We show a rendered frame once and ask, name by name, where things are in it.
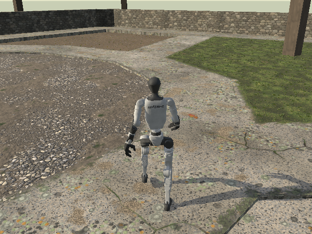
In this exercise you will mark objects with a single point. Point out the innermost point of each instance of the left robot forearm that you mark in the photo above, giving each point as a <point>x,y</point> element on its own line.
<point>131,133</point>

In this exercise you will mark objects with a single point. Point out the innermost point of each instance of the robot right hand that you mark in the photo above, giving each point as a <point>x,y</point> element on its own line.
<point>171,125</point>

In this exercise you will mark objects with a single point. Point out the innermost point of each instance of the right robot forearm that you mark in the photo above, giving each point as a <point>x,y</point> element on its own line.
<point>177,123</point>

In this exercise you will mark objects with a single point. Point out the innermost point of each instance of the robot left upper arm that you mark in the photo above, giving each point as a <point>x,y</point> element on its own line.
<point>137,113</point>

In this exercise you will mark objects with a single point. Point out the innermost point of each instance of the robot left hand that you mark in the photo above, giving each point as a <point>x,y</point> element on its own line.
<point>126,149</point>

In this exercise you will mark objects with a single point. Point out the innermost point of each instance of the robot right upper arm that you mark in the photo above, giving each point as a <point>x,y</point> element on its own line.
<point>172,107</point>

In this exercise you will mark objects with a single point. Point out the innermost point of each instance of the robot left shin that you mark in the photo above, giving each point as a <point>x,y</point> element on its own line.
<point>144,162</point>

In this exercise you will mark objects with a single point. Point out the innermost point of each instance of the robot left foot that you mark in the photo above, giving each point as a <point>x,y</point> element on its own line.
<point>144,179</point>

